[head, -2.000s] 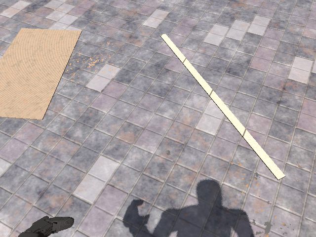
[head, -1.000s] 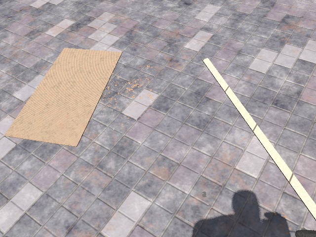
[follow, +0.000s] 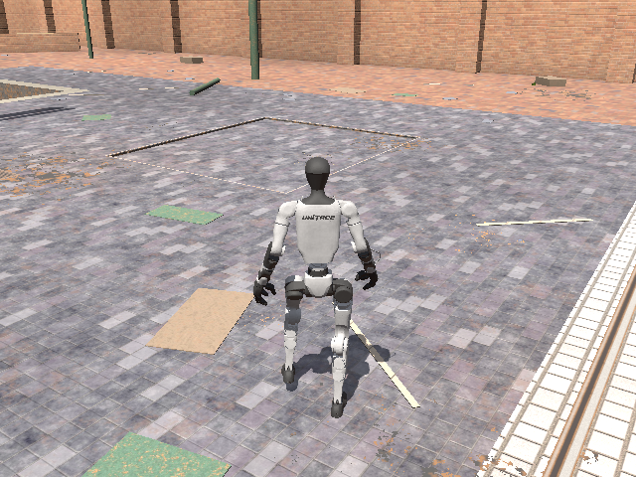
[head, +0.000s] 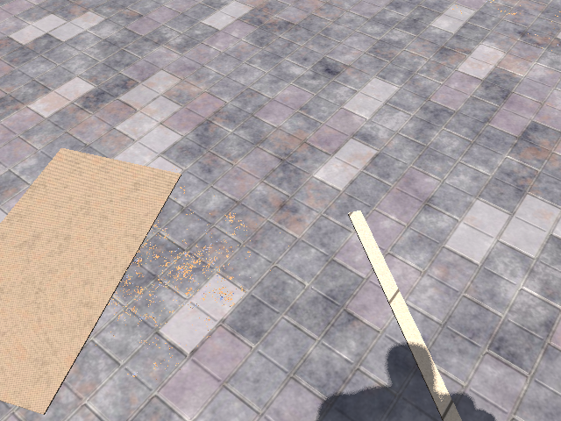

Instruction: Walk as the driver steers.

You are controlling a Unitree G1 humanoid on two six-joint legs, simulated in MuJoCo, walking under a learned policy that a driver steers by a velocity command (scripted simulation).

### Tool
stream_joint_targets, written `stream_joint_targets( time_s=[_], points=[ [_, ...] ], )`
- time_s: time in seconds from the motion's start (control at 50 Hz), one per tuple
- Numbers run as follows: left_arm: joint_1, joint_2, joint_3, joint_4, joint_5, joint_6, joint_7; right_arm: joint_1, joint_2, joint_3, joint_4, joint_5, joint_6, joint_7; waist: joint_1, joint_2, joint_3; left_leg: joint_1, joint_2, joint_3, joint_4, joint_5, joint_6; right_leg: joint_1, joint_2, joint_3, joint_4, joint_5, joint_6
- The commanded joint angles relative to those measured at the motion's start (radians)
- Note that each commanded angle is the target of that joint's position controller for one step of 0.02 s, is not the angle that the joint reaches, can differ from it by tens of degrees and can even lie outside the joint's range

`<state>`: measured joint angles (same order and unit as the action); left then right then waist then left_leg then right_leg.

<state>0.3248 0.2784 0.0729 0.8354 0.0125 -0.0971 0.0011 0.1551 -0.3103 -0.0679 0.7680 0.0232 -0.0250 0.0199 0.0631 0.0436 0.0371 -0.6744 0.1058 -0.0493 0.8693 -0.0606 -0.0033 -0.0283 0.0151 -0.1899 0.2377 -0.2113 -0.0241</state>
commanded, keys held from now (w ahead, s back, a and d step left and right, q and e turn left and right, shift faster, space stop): w+q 0.20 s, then w+e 0.80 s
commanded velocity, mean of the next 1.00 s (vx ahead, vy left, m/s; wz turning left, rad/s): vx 0.50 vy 0.00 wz -0.11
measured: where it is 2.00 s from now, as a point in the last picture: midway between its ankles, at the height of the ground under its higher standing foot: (300, 296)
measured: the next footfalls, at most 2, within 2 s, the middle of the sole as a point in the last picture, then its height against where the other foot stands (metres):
left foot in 0.20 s outside the picture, level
right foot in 0.74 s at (322, 372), level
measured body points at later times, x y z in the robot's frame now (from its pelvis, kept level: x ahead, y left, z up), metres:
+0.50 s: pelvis +0.28 +0.08 +0.00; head +0.30 +0.09 +0.45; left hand +0.39 +0.37 -0.11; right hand +0.38 -0.18 -0.12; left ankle +0.23 +0.14 -0.75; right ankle +0.45 -0.09 -0.67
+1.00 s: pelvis +0.58 +0.05 +0.00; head +0.61 +0.03 +0.45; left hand +0.71 +0.31 -0.11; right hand +0.72 -0.24 -0.09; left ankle +0.72 +0.23 -0.68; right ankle +0.57 -0.02 -0.75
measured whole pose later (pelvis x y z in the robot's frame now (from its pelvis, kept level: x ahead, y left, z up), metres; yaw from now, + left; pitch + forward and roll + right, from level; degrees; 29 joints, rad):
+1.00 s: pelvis +0.58 +0.05 +0.00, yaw -10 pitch +2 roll +0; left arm 0.30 0.28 0.06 0.72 -0.01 -0.05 -0.01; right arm 0.11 -0.30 -0.04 0.72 -0.01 -0.09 0.00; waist 0.04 0.02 0.04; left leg -0.64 0.11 -0.10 0.89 -0.20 -0.06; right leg -0.20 0.12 0.08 0.35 -0.17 -0.10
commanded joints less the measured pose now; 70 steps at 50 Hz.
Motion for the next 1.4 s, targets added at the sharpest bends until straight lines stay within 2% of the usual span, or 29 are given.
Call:
stream_joint_targets(
  time_s=[0.02,0.12,0.18,0.2,0.22,0.24,0.26,0.32,0.42,0.52,0.62,0.68,0.72,0.74,0.76,0.78,0.8,0.82,0.84,0.9,1.0,1.1,1.18,1.2,1.22,1.24,1.28,1.32,1.4],
  points=[
    [-0.068,0.164,0.039,-0.066,-0.009,-0.010,0.012,-0.072,-0.007,0.011,-0.081,-0.003,-0.010,0.022,-0.011,-0.074,0.048,0.029,0.012,0.027,-0.133,0.099,0.010,-0.044,-0.283,0.063,-0.134,0.237,-0.143],
    [-0.025,0.204,0.056,-0.034,-0.036,0.024,0.012,-0.154,-0.038,0.002,-0.142,-0.003,-0.005,0.043,-0.011,-0.087,0.059,0.038,-0.031,0.096,-0.235,-0.037,0.073,0.114,-0.319,0.001,-0.022,0.453,-0.108],
    [-0.056,0.230,0.060,-0.044,-0.049,0.049,0.018,0.084,-0.124,-0.051,-0.100,0.003,0.004,0.034,-0.163,-0.108,-0.102,0.399,-0.159,0.178,-0.286,-0.106,0.149,0.074,-0.275,-0.060,0.367,0.850,-0.057],
    [-0.042,0.201,0.047,-0.056,-0.033,0.046,0.023,0.263,-0.201,-0.090,-0.050,0.007,0.014,0.016,-0.239,-0.049,-0.195,0.707,-0.134,0.074,-0.308,-0.082,0.195,-0.136,-0.235,-0.064,0.649,0.647,-0.009],
    [0.068,0.040,-0.007,-0.103,0.012,0.024,0.008,0.242,-0.314,-0.103,-0.050,0.013,0.010,0.002,-0.114,0.242,-0.261,1.044,0.152,-0.479,-0.380,-0.212,0.372,-0.611,-0.054,-0.010,1.018,-0.301,0.060],
    [0.018,0.093,-0.008,-0.090,-0.027,-0.015,-0.005,0.270,-0.232,-0.072,-0.083,0.002,-0.008,0.006,-0.172,0.121,-0.426,1.091,0.262,-0.778,-0.565,-0.373,0.430,-0.703,-0.011,0.241,1.144,-0.402,0.048],
    [-0.093,0.163,0.012,-0.113,-0.076,-0.029,-0.011,0.238,-0.169,-0.054,-0.066,-0.011,-0.024,0.012,-0.196,0.046,-0.276,0.998,0.245,-0.623,-0.596,-0.306,0.364,-0.784,-0.061,0.254,1.150,-0.314,0.024],
    [-0.088,0.151,0.015,-0.085,-0.040,-0.019,0.001,0.060,-0.067,-0.018,-0.076,-0.029,-0.045,0.008,-0.085,0.014,-0.100,0.620,0.144,-0.279,-0.617,-0.009,0.271,-0.631,-0.183,0.261,0.965,-0.107,0.005],
    [-0.085,0.094,0.005,-0.067,-0.036,0.036,0.002,0.068,-0.090,-0.024,-0.026,-0.039,-0.082,-0.001,-0.062,-0.015,-0.027,0.523,0.105,-0.049,-0.722,0.192,0.245,-0.629,-0.177,0.278,0.807,0.069,0.042],
    [-0.203,0.059,-0.009,-0.099,-0.035,0.021,-0.019,0.083,-0.098,-0.019,0.003,-0.037,-0.084,-0.019,-0.113,-0.004,0.018,0.553,0.059,0.121,-0.766,0.170,0.167,-0.603,-0.121,0.228,0.481,0.368,0.033],
    [-0.315,0.043,-0.022,-0.163,-0.034,0.016,-0.054,0.161,-0.118,-0.025,0.056,-0.024,-0.052,-0.029,-0.156,-0.018,0.058,0.773,0.131,0.163,-0.706,0.304,0.157,-0.698,-0.093,0.185,0.348,0.303,-0.006],
    [-0.290,0.070,-0.009,-0.190,-0.033,0.022,-0.072,0.141,-0.149,-0.035,0.051,-0.019,-0.022,-0.044,-0.110,0.023,0.006,0.855,0.153,0.196,-0.553,0.703,0.135,-0.630,-0.029,0.112,0.346,0.138,-0.054],
    [-0.136,0.131,0.023,-0.170,-0.033,0.033,-0.069,0.120,-0.172,-0.039,0.040,-0.021,-0.005,-0.058,-0.016,0.057,-0.097,0.833,0.143,0.217,-0.310,0.935,0.110,-0.419,0.037,0.076,0.358,0.054,-0.103],
    [0.022,0.185,0.052,-0.139,-0.033,0.036,-0.056,0.096,-0.169,-0.035,0.030,-0.016,-0.003,-0.064,0.077,0.023,-0.174,0.701,0.104,0.236,-0.080,0.834,0.078,-0.165,0.049,0.117,0.280,0.119,-0.148],
    [0.134,0.292,0.084,-0.126,-0.029,0.044,-0.035,0.173,-0.085,-0.007,-0.008,-0.038,-0.023,-0.056,0.065,-0.173,-0.305,0.315,-0.005,0.234,0.298,0.305,0.019,0.239,-0.186,0.503,0.292,0.102,-0.286],
    [0.102,0.279,0.072,-0.144,-0.038,0.036,-0.036,0.194,-0.026,0.021,-0.025,-0.043,-0.064,-0.033,0.015,-0.250,-0.419,0.013,-0.202,0.041,0.548,-0.511,-0.013,0.450,-0.355,1.005,0.132,-0.014,-0.437],
    [0.097,0.209,0.051,-0.147,-0.031,0.033,-0.034,0.083,-0.108,0.000,-0.047,-0.003,-0.100,-0.010,0.070,-0.164,-0.361,-0.102,-0.130,-0.084,0.582,-0.472,0.017,0.425,-0.331,0.925,0.079,-0.067,-0.380],
    [0.048,0.174,0.042,-0.154,-0.029,0.029,-0.032,0.023,-0.115,0.003,-0.073,0.018,-0.118,-0.002,0.049,-0.100,-0.230,-0.124,-0.081,-0.071,0.508,-0.386,0.036,0.287,-0.295,0.781,0.064,-0.037,-0.334],
    [-0.018,0.153,0.034,-0.164,-0.031,0.027,-0.032,0.010,-0.104,0.003,-0.072,0.002,-0.124,-0.007,-0.002,-0.017,-0.130,-0.088,-0.043,-0.055,0.395,-0.334,0.033,0.123,-0.250,0.678,0.047,0.061,-0.303],
    [-0.104,0.124,0.023,-0.201,-0.018,0.026,-0.021,0.058,-0.103,-0.008,-0.064,-0.035,-0.093,-0.016,-0.080,-0.059,-0.068,0.059,-0.001,-0.038,0.241,-0.264,-0.017,-0.117,-0.181,0.556,-0.014,0.250,-0.294],
    [-0.064,0.180,0.040,-0.192,-0.031,0.033,0.007,-0.068,-0.040,0.016,-0.107,-0.040,-0.072,-0.023,-0.041,-0.100,-0.035,0.144,-0.046,0.011,-0.127,0.008,-0.084,-0.278,-0.086,0.406,-0.011,0.257,-0.233],
    [0.020,0.170,0.040,-0.157,-0.035,0.055,0.016,-0.161,-0.069,0.008,-0.137,-0.026,-0.090,-0.006,0.007,-0.142,-0.050,0.211,-0.103,-0.008,-0.350,0.148,-0.065,-0.188,-0.107,0.471,0.101,0.213,-0.173],
    [-0.010,0.119,0.026,-0.165,-0.022,0.069,0.028,-0.023,-0.104,-0.016,-0.103,-0.053,-0.113,-0.001,-0.077,-0.159,-0.124,0.397,-0.096,0.011,-0.452,0.226,0.024,-0.111,-0.077,0.493,0.348,0.387,-0.087],
    [-0.006,0.072,0.007,-0.189,-0.006,0.065,0.028,0.065,-0.153,-0.023,-0.103,-0.073,-0.118,-0.006,-0.109,-0.072,-0.243,0.613,0.050,-0.107,-0.396,0.521,0.079,-0.195,-0.017,0.446,0.551,0.219,-0.040],
    [0.191,0.018,-0.011,-0.167,-0.013,0.060,0.024,0.125,-0.199,-0.034,-0.085,-0.079,-0.101,-0.006,-0.053,0.212,-0.383,0.933,0.302,-0.426,-0.358,0.746,0.283,-0.466,0.115,0.370,0.889,-0.440,0.037],
    [0.241,0.107,-0.001,-0.147,-0.028,0.061,0.021,0.162,-0.166,-0.033,-0.067,-0.035,-0.083,0.003,-0.066,0.217,-0.444,0.947,0.340,-0.603,-0.414,0.455,0.323,-0.559,0.076,0.400,1.027,-0.496,0.055],
    [0.037,0.163,0.016,-0.162,-0.032,0.091,0.032,0.052,-0.073,0.000,-0.090,-0.038,-0.062,0.002,-0.099,0.037,-0.242,0.731,0.225,-0.395,-0.472,0.220,0.237,-0.602,0.013,0.364,1.054,-0.368,0.078],
    [-0.015,0.126,0.012,-0.181,-0.019,0.118,0.036,-0.046,-0.027,0.024,-0.086,-0.048,-0.050,0.002,-0.049,0.057,-0.136,0.509,0.150,-0.263,-0.523,0.213,0.208,-0.497,-0.051,0.341,0.888,-0.311,0.085],
    [0.014,0.047,-0.014,-0.155,-0.009,0.122,0.039,-0.067,-0.065,0.011,-0.053,-0.047,-0.038,-0.004,-0.033,0.113,-0.166,0.420,0.090,-0.120,-0.533,0.390,0.220,-0.271,-0.043,0.248,0.541,-0.217,0.097]
  ],
)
